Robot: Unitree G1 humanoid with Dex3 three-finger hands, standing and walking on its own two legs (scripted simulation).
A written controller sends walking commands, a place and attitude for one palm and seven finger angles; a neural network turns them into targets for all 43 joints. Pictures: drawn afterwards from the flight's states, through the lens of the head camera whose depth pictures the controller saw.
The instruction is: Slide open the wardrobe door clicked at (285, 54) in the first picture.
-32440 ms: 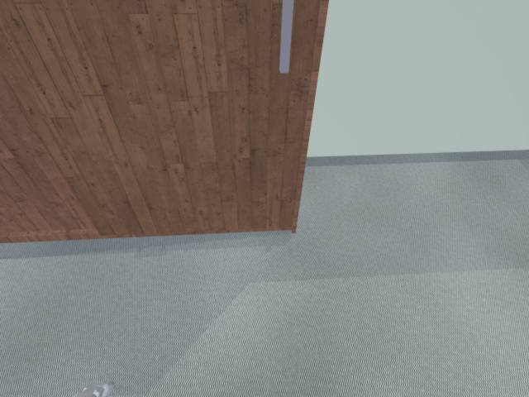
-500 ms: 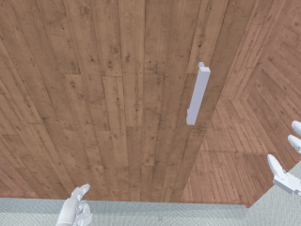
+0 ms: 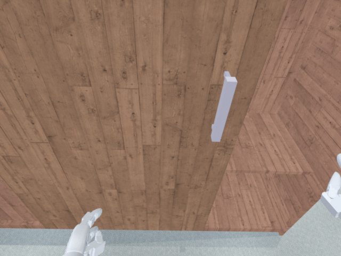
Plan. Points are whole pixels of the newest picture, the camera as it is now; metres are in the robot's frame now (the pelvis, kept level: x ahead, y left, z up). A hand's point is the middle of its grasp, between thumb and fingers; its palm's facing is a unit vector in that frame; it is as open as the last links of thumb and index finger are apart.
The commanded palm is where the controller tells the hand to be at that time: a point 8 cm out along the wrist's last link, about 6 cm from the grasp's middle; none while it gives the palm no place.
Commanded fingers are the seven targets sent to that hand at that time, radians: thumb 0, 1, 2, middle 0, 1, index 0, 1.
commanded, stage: step back with the hand held close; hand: right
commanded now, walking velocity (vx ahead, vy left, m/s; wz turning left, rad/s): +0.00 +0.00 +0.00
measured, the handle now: (220, 108) +0.45 -0.14 +0.15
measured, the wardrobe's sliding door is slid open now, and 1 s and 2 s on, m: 0.46 0.46 0.46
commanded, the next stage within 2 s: stop stepping back and stand still in 1.08 s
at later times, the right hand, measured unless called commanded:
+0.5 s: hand out of the picture +0.15 -0.29 +0.15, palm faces +0.41 +0.79 -0.46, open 7.4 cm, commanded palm +0.10 -0.32 +0.17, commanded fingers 0.00 -0.90 -0.90 0.20 0.30 0.20 0.30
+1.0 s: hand out of the picture +0.07 -0.30 +0.16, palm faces +0.52 +0.76 -0.38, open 7.4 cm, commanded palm +0.00 -0.34 +0.17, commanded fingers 0.00 -0.90 -0.90 0.20 0.30 0.20 0.30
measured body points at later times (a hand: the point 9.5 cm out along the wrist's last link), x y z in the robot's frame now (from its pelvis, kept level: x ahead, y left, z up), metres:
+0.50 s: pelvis -0.05 -0.02 -0.01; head -0.05 -0.03 +0.44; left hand +0.13 +0.22 -0.08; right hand +0.13 -0.33 +0.18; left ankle +0.01 +0.12 -0.74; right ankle +0.01 -0.12 -0.74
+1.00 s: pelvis -0.12 -0.03 -0.03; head -0.11 -0.06 +0.42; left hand +0.06 +0.20 -0.10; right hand +0.03 -0.34 +0.17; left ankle +0.01 +0.12 -0.74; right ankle +0.01 -0.12 -0.74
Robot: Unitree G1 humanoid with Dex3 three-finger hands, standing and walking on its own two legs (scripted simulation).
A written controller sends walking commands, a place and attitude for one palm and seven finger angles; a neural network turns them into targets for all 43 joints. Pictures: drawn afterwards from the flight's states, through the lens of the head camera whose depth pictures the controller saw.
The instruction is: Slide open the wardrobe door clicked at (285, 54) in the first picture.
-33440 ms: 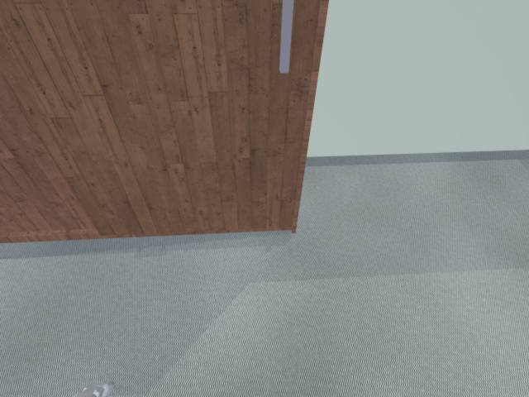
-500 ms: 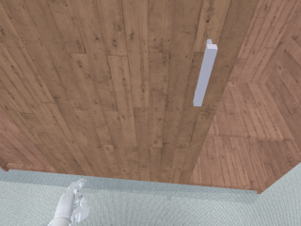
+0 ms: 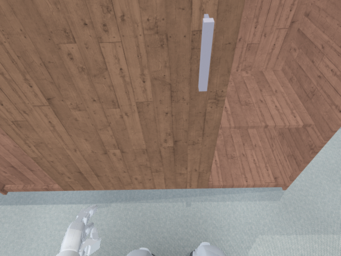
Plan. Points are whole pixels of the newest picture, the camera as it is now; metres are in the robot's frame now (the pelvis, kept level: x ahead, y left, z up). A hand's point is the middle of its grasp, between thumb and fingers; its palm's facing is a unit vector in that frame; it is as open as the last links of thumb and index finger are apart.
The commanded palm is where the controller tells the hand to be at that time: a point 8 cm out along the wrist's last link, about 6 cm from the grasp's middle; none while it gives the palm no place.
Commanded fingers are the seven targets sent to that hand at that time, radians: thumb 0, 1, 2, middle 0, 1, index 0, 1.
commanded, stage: step back with the hand held close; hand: right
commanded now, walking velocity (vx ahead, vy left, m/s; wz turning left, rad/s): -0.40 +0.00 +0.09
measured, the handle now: (204, 55) +0.57 -0.07 +0.18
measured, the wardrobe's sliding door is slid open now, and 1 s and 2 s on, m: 0.46 0.46 0.46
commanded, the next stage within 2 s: stop stepping back and stand still in 0.08 s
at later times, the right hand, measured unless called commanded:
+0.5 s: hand out of the picture +0.16 -0.28 +0.17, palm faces +0.37 +0.86 -0.34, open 7.4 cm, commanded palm +0.08 -0.31 +0.20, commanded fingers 0.00 -0.90 -0.90 0.20 0.30 0.20 0.30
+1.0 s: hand out of the picture +0.16 -0.28 +0.19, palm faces +0.35 +0.84 -0.42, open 7.4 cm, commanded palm +0.10 -0.32 +0.20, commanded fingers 0.00 -0.90 -0.90 0.20 0.30 0.20 0.30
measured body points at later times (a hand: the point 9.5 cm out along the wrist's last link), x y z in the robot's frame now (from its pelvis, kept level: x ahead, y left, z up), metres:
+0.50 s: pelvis -0.09 -0.03 +0.02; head -0.08 -0.07 +0.46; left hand +0.04 +0.23 -0.04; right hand +0.13 -0.32 +0.19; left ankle -0.11 +0.12 -0.70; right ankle -0.03 -0.11 -0.71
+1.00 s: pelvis -0.08 -0.04 +0.02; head -0.08 -0.07 +0.46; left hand +0.05 +0.20 -0.06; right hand +0.14 -0.33 +0.21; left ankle -0.11 +0.06 -0.71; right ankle -0.03 -0.15 -0.71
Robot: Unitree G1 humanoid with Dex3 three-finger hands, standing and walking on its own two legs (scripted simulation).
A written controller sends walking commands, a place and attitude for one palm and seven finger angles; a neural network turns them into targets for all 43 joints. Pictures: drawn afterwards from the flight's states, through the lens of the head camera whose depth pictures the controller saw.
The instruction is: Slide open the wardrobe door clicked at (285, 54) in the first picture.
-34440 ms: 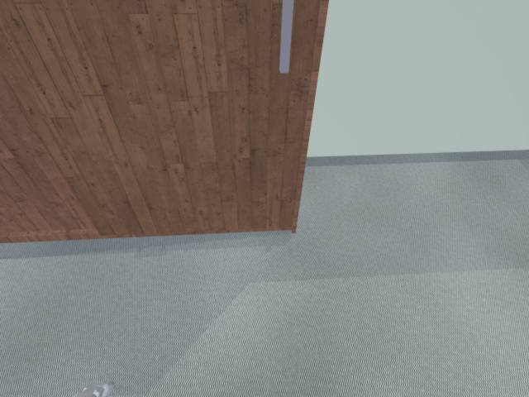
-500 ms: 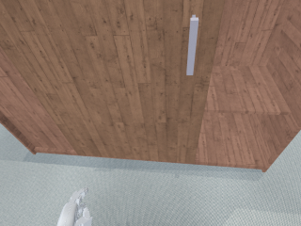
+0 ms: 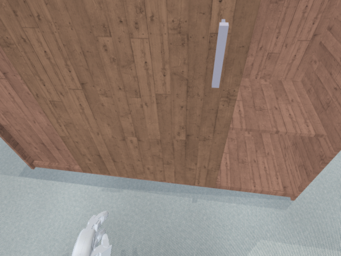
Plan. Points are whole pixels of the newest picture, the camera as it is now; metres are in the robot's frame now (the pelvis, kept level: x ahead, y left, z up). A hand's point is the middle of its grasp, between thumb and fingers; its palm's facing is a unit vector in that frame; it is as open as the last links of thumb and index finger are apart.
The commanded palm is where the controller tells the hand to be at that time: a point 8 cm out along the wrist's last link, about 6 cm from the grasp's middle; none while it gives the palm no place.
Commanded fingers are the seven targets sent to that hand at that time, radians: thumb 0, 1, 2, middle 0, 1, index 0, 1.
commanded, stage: stop stepping back and stand still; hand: right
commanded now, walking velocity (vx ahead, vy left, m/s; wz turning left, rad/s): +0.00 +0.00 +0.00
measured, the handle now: (219, 55) +0.64 -0.11 +0.17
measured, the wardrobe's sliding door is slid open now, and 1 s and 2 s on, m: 0.46 0.46 0.46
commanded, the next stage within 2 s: let the arm hang, fingers relaxed in 0.02 s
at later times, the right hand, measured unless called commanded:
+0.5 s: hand out of the picture -0.01 -0.17 -0.18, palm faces +0.01 +0.99 -0.13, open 7.2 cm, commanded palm none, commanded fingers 0.00 -0.90 -0.90 0.20 0.30 0.20 0.30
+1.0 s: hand out of the picture +0.02 -0.21 -0.16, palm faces +0.02 +0.97 -0.24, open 7.4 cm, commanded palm none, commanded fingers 0.00 -0.90 -0.90 0.20 0.30 0.20 0.30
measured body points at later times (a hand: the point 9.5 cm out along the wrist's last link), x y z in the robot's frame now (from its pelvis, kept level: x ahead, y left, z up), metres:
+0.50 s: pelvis +0.00 +0.00 +0.01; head +0.02 -0.03 +0.46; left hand +0.07 +0.28 -0.12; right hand -0.01 -0.22 -0.16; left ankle -0.02 +0.11 -0.73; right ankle +0.04 -0.11 -0.73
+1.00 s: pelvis +0.00 -0.01 +0.01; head +0.01 +0.00 +0.46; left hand +0.02 +0.22 -0.15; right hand +0.02 -0.26 -0.14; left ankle -0.02 +0.11 -0.73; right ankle +0.04 -0.11 -0.73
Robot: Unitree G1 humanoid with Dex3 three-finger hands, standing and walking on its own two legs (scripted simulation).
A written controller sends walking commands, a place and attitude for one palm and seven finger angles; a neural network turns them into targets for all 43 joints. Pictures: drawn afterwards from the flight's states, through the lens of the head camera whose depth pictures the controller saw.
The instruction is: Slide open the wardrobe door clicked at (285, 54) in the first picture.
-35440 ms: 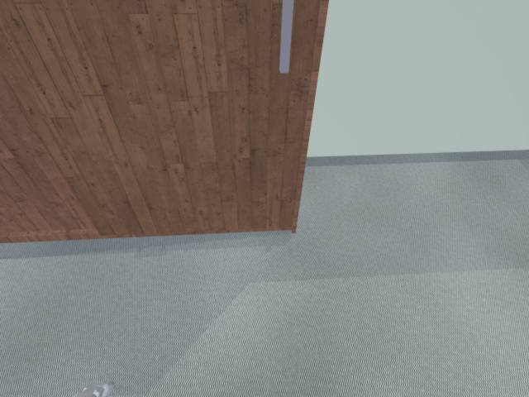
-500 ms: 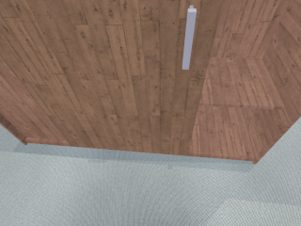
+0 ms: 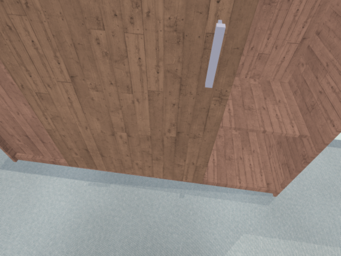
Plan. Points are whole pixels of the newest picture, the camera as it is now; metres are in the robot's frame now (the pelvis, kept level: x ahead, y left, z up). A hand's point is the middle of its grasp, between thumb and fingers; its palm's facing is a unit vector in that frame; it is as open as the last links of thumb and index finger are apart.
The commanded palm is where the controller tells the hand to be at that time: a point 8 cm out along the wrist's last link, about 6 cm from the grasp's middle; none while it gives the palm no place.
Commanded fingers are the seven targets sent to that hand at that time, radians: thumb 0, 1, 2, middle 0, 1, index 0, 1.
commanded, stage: let the arm hang, fingers relaxed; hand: right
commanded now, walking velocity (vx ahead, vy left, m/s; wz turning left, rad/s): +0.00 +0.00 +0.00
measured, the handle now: (214, 55) +0.65 -0.08 +0.15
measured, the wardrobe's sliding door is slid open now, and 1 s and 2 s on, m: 0.46 0.46 0.46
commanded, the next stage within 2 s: look to check the result in 0.22 s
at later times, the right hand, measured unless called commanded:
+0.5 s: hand out of the picture +0.01 -0.18 -0.18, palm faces +0.00 +0.98 -0.20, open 7.4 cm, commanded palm none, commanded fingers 0.00 -0.90 -0.90 0.20 0.30 0.20 0.30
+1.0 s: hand out of the picture +0.04 -0.18 -0.18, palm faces -0.01 +0.98 -0.21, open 7.4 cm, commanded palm none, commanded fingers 0.00 -0.90 -0.90 0.20 0.30 0.20 0.30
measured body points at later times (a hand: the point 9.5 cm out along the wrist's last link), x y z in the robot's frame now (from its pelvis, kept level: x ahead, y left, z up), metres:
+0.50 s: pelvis +0.01 +0.00 +0.00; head +0.03 +0.00 +0.45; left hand +0.02 +0.23 -0.16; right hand +0.01 -0.23 -0.16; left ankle -0.02 +0.12 -0.74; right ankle +0.04 -0.10 -0.74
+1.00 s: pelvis +0.02 +0.01 +0.00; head +0.03 +0.00 +0.45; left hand +0.04 +0.24 -0.15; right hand +0.04 -0.23 -0.16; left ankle -0.02 +0.12 -0.74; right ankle +0.04 -0.10 -0.74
